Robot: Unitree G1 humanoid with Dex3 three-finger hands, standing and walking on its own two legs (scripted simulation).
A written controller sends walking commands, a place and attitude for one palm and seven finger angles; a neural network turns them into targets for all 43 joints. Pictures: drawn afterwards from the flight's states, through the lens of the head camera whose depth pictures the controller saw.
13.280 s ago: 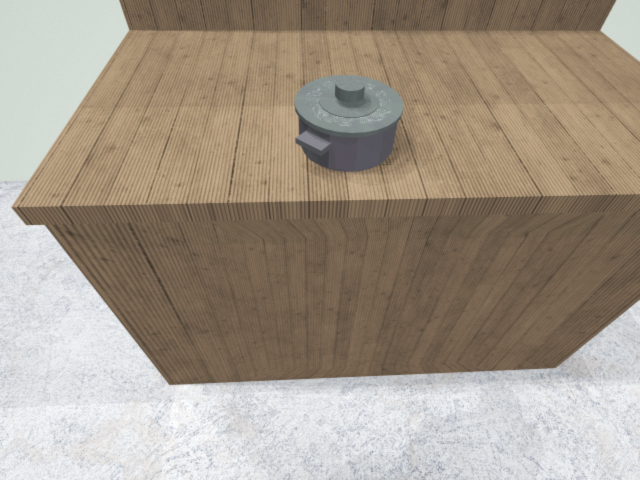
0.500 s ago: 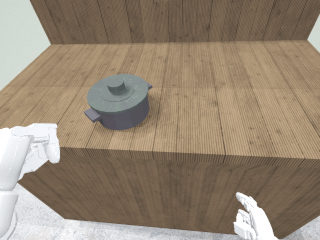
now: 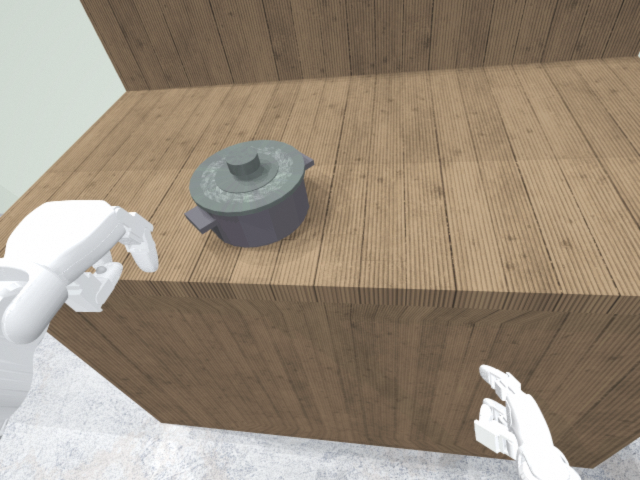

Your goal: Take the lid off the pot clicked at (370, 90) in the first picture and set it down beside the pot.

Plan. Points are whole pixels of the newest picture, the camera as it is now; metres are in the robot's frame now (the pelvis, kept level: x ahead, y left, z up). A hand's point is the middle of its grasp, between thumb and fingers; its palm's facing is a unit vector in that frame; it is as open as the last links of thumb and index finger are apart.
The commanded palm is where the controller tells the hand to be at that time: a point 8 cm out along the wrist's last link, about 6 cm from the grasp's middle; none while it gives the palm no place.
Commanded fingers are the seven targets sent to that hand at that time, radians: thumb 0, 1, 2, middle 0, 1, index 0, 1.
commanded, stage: reach forward and open the fingers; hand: left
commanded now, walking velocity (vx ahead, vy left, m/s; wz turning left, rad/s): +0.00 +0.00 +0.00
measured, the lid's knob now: (243, 161) +0.51 +0.18 +0.15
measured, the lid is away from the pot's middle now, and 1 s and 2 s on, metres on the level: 0.00 0.00 0.00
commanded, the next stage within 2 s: move the open hand above the knob in 0.46 s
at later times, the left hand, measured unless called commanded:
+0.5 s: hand (105, 239) +0.29 +0.26 +0.21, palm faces -0.05 +0.02 -1.00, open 9.7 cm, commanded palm +0.26 +0.26 +0.28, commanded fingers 0.00 -0.35 1.63 -0.87 -0.08 -0.87 -0.08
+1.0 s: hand (144, 189) +0.36 +0.24 +0.22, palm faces -0.07 -0.04 -1.00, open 9.9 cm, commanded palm +0.32 +0.23 +0.29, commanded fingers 0.00 -0.35 1.63 -0.87 -0.08 -0.87 -0.08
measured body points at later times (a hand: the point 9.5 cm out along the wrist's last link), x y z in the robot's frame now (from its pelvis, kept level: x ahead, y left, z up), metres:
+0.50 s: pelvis -0.02 +0.02 +0.00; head -0.02 -0.03 +0.44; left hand +0.29 +0.25 +0.26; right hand +0.20 -0.19 -0.09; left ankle +0.04 +0.11 -0.74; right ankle -0.01 -0.11 -0.74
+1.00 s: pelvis +0.00 +0.02 +0.00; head +0.00 -0.04 +0.44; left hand +0.36 +0.24 +0.28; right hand +0.21 -0.20 -0.10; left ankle +0.04 +0.11 -0.74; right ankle -0.01 -0.11 -0.74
